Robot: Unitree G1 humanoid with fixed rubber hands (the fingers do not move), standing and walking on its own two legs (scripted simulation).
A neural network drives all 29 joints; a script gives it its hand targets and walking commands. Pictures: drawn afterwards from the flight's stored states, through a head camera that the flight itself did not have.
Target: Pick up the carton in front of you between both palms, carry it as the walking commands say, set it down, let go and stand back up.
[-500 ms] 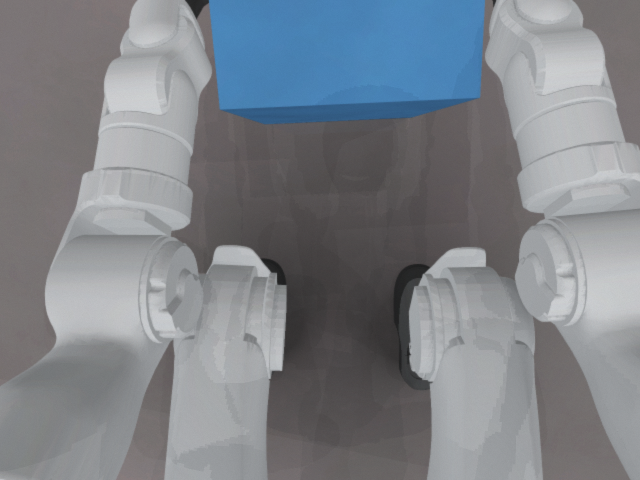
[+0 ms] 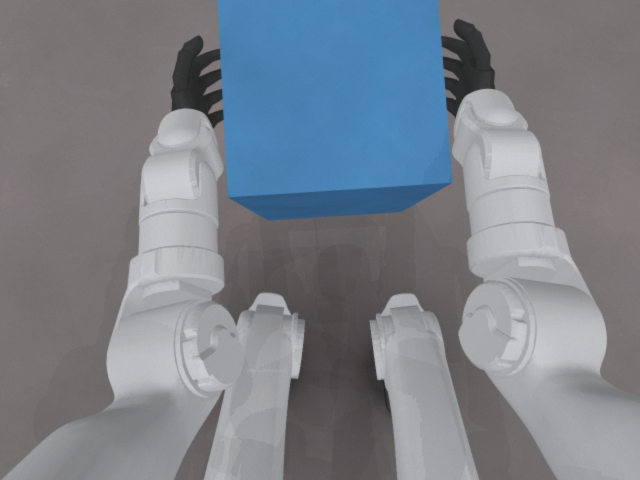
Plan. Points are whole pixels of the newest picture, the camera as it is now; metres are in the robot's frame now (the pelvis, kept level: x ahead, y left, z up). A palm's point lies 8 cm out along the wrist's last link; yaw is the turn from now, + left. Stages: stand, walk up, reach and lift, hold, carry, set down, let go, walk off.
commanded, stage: reach and lift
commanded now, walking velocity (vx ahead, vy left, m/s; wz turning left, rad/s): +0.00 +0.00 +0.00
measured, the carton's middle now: (331, 128) +0.53 +0.01 -0.14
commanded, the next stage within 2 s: none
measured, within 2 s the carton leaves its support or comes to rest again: neither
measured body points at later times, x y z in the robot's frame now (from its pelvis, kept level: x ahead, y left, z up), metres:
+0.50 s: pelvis +0.05 +0.00 +0.13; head +0.23 +0.00 +0.54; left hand +0.48 +0.15 +0.09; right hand +0.49 -0.15 +0.08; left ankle +0.12 +0.14 -0.45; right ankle +0.12 -0.13 -0.45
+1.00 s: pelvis +0.10 +0.00 +0.26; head +0.16 +0.00 +0.70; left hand +0.44 +0.15 +0.24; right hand +0.44 -0.15 +0.23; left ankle +0.12 +0.14 -0.45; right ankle +0.12 -0.13 -0.45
